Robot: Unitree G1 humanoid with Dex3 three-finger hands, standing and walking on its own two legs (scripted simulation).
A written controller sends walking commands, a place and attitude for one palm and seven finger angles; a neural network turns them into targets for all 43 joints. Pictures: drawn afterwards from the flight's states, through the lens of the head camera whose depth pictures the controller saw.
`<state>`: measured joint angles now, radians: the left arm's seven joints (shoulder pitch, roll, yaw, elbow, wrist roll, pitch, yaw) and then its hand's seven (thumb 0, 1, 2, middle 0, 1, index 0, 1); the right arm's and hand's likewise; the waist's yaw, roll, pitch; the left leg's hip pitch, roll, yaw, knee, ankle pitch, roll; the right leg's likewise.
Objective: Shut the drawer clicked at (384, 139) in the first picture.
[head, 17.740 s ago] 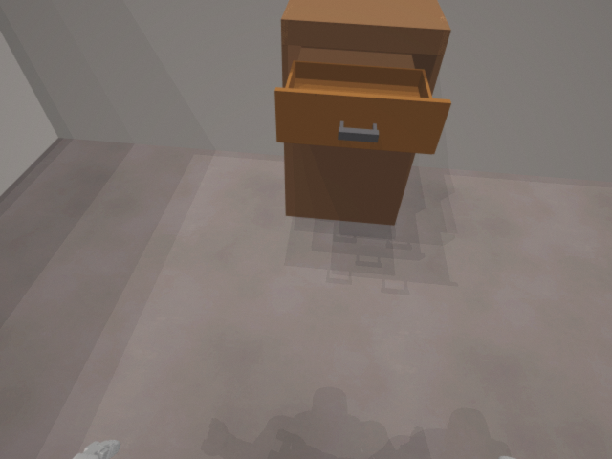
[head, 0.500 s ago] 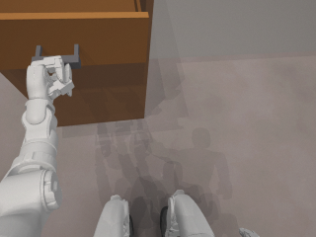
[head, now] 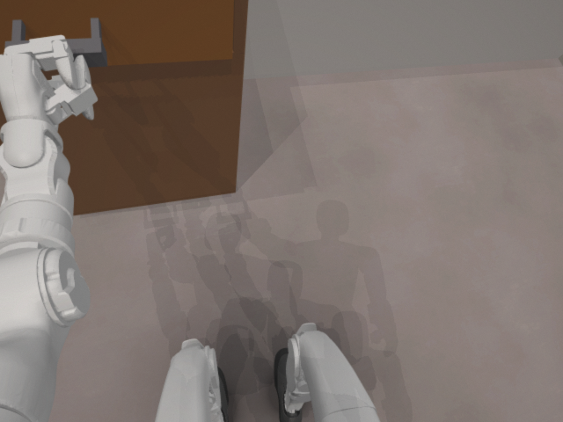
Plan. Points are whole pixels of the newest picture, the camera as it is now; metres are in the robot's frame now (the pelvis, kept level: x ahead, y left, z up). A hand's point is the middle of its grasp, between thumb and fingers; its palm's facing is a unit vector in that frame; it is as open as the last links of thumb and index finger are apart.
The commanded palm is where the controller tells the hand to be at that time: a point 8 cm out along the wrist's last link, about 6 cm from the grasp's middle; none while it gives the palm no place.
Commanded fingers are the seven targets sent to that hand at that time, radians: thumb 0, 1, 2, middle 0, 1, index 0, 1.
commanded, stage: push the drawer shut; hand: left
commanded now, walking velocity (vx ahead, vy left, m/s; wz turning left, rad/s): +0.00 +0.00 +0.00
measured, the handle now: (58, 40) +0.62 +0.24 +0.05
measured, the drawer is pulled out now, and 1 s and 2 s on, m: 0.02 0.00 0.00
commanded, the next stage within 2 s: pull the fist back off the drawer in 0.58 s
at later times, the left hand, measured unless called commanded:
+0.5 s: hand (70, 70) +0.57 +0.22 +0.05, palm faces +0.13 -0.99 -0.03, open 3.2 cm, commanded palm +0.60 +0.22 +0.05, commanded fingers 0.00 0.90 0.90 -1.40 -1.60 -1.40 -1.60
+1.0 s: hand (65, 66) +0.57 +0.22 +0.05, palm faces +0.13 -0.99 -0.05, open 3.5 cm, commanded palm +0.58 +0.21 +0.05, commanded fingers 0.00 0.90 0.90 -1.40 -1.60 -1.40 -1.60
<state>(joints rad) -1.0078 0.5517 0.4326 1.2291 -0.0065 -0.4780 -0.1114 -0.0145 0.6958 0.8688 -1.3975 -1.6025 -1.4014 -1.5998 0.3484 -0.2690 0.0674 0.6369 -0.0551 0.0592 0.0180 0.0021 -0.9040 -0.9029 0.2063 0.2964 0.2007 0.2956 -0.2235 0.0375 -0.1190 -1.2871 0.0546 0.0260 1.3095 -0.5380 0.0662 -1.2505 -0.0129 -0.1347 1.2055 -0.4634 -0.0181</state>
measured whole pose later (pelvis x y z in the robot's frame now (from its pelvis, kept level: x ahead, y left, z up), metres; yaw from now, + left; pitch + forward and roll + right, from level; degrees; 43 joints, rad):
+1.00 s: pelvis -0.03 +0.00 -0.02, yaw +0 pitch +33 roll -8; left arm -1.30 0.77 0.37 1.35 0.06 -0.33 -0.13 0.00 0.44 0.85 -1.40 -1.60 -1.40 -1.60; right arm 0.40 -0.27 0.12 0.65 -0.07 -0.02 0.01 0.00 -0.90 -0.90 0.21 0.30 0.20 0.30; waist -0.30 0.04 -0.10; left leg -1.48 0.05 -0.03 1.39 -0.50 0.06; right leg -1.40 -0.01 -0.19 1.24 -0.42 -0.03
